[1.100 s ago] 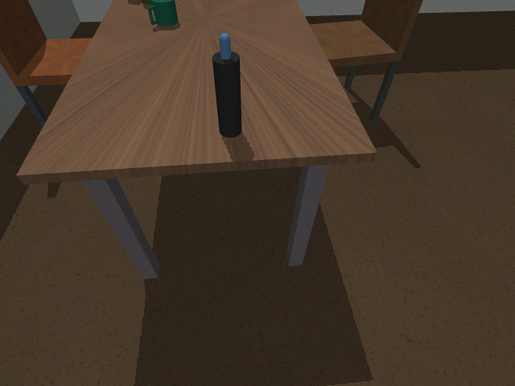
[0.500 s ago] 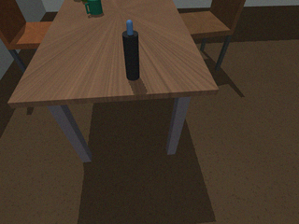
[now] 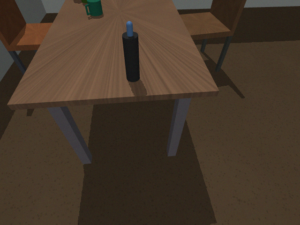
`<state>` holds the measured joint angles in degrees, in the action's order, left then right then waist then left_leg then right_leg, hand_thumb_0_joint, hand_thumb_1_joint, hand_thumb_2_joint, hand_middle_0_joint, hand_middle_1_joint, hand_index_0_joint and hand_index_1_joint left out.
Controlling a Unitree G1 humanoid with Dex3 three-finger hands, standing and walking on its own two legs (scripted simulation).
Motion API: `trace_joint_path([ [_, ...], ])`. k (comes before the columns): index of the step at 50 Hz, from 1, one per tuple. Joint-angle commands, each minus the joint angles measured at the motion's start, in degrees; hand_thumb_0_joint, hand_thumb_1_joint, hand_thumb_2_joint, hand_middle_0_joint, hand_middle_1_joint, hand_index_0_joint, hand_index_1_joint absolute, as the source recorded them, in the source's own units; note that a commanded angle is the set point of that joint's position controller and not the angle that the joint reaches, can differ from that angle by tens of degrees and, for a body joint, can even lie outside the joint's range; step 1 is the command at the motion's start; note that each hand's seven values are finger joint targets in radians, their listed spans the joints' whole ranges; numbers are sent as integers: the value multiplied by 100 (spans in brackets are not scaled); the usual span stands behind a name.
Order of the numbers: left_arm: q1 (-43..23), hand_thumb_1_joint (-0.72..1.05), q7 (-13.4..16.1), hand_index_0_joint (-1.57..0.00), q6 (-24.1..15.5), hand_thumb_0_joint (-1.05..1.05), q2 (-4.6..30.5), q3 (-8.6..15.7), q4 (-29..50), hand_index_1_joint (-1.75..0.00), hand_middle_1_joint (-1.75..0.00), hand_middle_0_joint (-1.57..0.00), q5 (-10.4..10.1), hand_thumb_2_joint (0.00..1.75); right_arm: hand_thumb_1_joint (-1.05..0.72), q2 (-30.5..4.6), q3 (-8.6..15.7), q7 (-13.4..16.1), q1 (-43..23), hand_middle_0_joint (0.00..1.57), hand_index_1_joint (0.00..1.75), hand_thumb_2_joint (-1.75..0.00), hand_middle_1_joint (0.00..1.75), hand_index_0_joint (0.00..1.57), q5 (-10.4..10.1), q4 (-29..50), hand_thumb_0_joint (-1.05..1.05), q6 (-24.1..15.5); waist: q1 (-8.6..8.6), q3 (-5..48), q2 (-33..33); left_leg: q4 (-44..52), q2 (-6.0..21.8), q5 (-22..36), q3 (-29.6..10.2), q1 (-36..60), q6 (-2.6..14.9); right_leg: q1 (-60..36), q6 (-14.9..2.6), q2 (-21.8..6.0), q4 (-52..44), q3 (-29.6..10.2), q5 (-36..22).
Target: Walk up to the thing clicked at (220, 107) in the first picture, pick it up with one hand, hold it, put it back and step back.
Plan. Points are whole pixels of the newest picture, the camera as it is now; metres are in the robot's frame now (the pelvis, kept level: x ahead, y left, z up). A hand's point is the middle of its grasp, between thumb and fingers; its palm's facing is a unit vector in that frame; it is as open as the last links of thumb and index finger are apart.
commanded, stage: stand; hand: left
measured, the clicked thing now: (131, 53) +0.68 +0.07 +0.09
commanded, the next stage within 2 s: walk up in 0.02 s
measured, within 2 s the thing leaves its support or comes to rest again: neither
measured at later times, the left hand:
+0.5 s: hand out of the picture +0.13 +0.14 -0.17, palm faces +0.02 -0.94 -0.33, open 7.4 cm
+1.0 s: hand (127, 175) +0.30 +0.09 -0.17, palm faces +0.01 -0.93 -0.37, open 7.4 cm
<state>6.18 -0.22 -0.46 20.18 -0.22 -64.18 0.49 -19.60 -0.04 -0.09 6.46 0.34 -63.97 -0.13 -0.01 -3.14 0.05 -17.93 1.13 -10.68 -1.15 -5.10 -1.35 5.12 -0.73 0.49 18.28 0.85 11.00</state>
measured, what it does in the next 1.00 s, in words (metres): walks ahead: right foot, then left foot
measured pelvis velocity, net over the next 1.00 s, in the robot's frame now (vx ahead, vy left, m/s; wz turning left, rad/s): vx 0.22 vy -0.20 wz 0.04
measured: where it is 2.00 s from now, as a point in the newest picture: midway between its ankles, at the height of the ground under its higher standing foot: outside the picture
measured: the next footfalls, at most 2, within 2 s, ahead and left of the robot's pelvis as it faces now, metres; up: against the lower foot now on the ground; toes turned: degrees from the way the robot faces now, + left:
right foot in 0.32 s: +0.16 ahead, -0.25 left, +0.00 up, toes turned -3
left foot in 0.68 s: +0.25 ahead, -0.04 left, +0.00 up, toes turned +4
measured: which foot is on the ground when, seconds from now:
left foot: down 0.00-0.36, up 0.38-0.66, down 0.68-1.00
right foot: down 0.00-0.06, up 0.08-0.30, down 0.32-0.70, up 0.72-1.00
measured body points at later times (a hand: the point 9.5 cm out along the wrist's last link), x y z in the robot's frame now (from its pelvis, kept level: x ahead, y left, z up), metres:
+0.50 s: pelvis +0.09 -0.13 -0.03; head +0.10 -0.13 +0.42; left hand +0.13 +0.19 -0.14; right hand +0.14 -0.48 -0.13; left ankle +0.06 +0.01 -0.68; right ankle +0.12 -0.25 -0.75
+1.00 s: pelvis +0.22 -0.20 -0.02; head +0.25 -0.18 +0.42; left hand +0.29 +0.13 -0.14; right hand +0.28 -0.52 -0.13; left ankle +0.22 -0.05 -0.75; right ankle +0.30 -0.35 -0.73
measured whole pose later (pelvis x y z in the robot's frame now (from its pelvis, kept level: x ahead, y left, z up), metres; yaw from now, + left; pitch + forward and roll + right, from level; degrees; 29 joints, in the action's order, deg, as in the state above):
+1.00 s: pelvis +0.22 -0.20 -0.02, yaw +2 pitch -3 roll +1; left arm 13.1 -1.4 0.0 24.8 3.9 -48.2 -0.2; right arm -22.3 2.0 0.5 17.6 0.6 -47.6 -3.1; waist 0.9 -7.7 2.8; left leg -36.1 2.9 -19.1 0.6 -13.9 -1.4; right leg 23.9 -0.7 -4.1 42.9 -1.7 16.1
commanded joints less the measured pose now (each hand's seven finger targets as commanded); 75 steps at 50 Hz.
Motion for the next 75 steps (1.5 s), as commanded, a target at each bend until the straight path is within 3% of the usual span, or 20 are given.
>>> trace_joint_path([
  [1,-239,90,-149,-20,-6,0,1690,769,866,-30,-30,-20,245,90,-90,-1807,589,166,786,20,30,-90,30,20,73,416,0,-279,242,554,459,-23,674,-1090,-799,369,671,615,-190,-281,615,-312,1039],
  [3,-596,90,-294,-20,191,0,1465,811,1134,-30,-30,-20,366,90,-90,-2321,877,259,1476,20,30,-90,30,20,139,266,0,-367,555,-186,-485,851,1989,-2906,-2523,896,1303,2948,-64,-242,2814,-342,1944],
  [5,-176,90,-395,-20,244,0,1452,875,1294,-30,-30,-20,356,90,-90,-2321,936,319,959,20,30,-90,30,20,122,645,0,-469,202,-331,-329,913,2381,-2716,-2740,300,1518,3173,-98,-634,3657,-976,1572],
  [16,1447,90,-554,-20,155,0,1480,1076,1269,-30,-30,-20,228,90,-90,-1802,832,228,221,20,30,-90,30,20,257,1382,0,-419,-713,137,-253,-1781,652,-1223,92,-2055,707,-383,40,-46,1529,635,362],
  [17,2095,90,-477,-20,108,0,1805,1204,1102,-30,-30,-20,280,90,-90,-1425,705,263,544,20,30,-90,30,20,258,1375,0,-382,-985,365,975,-3345,271,-1623,321,-2674,587,-1032,-24,-122,1307,243,756],
  [18,2334,90,-412,-20,71,0,2318,1330,1264,-30,-30,-20,331,90,-90,-1090,558,267,749,20,30,-90,30,20,141,1571,0,-389,-1068,227,2427,-4787,-440,-2867,198,-3553,368,-805,-482,-1312,-60,-2147,2450],
  [20,1052,90,-401,-20,68,0,2565,1244,1866,-30,-30,-20,227,90,-90,-1769,761,313,905,20,30,-90,30,20,87,1506,0,-360,-442,-341,1729,-5439,29,-2397,-210,-3093,327,795,-1467,-2254,-1196,-4032,3963],
  [24,757,90,-296,-20,-50,0,1904,1033,1951,-30,-30,-20,121,90,-90,-1699,711,171,1504,20,30,-90,30,20,-34,1221,0,-420,-73,-383,818,-4598,461,-1460,-176,-2550,392,1080,-1241,-1514,-237,-1851,2087],
  [30,1024,90,-295,-20,-192,0,1795,915,2176,-30,-30,-20,115,90,-90,-1468,689,-33,1239,20,30,-90,30,20,28,1670,0,-528,-173,-214,654,-2481,283,-1201,150,-1791,345,1119,-1437,-1648,54,-1375,567],
  [33,604,90,-284,-20,-126,0,1460,735,2388,-30,-30,-20,72,90,-90,-1495,821,93,2404,20,30,-90,30,20,72,1346,0,-640,556,424,-121,-1096,-70,358,426,575,242,2086,-899,-1081,1859,-399,-88],
  [35,1403,90,-243,-20,-62,0,769,551,2389,-30,-30,-20,3,90,-90,-2322,967,226,2382,20,30,-90,30,20,238,1627,0,-686,305,558,-1950,60,1911,-570,-3358,1200,771,3572,-202,231,4198,-163,1978],
  [37,1564,90,-172,-20,105,0,1736,797,2130,-30,-30,-20,105,90,-90,-2346,988,242,1588,20,30,-90,30,20,9,1907,0,-613,106,215,-797,265,2377,-1816,-3717,118,1604,3123,-210,-333,4749,-689,2038],
  [46,1084,90,-102,-20,-48,0,1057,610,1921,-30,-30,-20,-85,90,-90,-1691,627,186,1052,20,30,-90,30,20,54,2019,0,-543,-58,29,-1248,-920,1011,3463,-77,-987,1203,1583,24,-389,2735,11,695],
  [50,1289,90,38,-20,-185,0,1224,664,1594,-30,-30,-20,-68,90,-90,-1589,563,107,798,20,30,-90,30,20,-79,2094,0,-226,-199,551,-853,-2161,641,2143,-33,-1357,914,303,12,34,1341,313,-639],
  [52,1330,90,110,-20,-291,0,1850,803,1594,-30,-30,-20,32,90,-90,-1038,406,90,976,20,30,-90,30,20,-155,2163,0,-103,-281,807,1016,-3666,-64,-663,246,-2343,384,-214,-388,-1325,949,-1413,-2101],
  [54,691,90,167,-20,-269,0,2180,787,1805,-30,-30,-20,5,90,-90,-1387,524,191,1180,20,30,-90,30,20,-88,1997,0,113,-95,593,1058,-4564,-51,-2687,-465,-2070,313,830,-1434,-2515,365,-2854,-1180],
  [58,403,90,226,-20,-215,0,1860,759,1763,-30,-30,-20,31,90,-90,-1467,619,130,1151,20,30,-90,30,20,-80,1673,0,178,-42,284,1093,-4778,-132,-1935,-669,-2441,250,904,-984,-1634,608,-1642,-329],
  [65,575,90,267,-20,-222,0,1839,827,1786,-30,-30,-20,109,90,-90,-1489,621,8,754,20,30,-90,30,20,67,1646,0,204,-337,510,1156,-3745,-95,-1909,-366,-2489,72,338,-1177,-1734,764,-1472,-135],
  [72,-63,90,240,-20,-71,0,1817,703,1837,-30,-30,-20,32,90,-90,-1454,732,-125,1298,20,30,-90,30,20,192,1347,0,116,221,571,718,-1602,-205,-860,252,-539,322,1887,-770,-1592,1667,-860,111],
  [75,-39,90,360,-20,7,0,1514,603,1762,-30,-30,-20,-53,90,-90,-2379,900,-87,705,20,30,-90,30,20,237,1688,0,50,299,106,-1373,146,1818,-1592,-3038,-1381,1474,2782,-117,-53,4092,-324,2594],
])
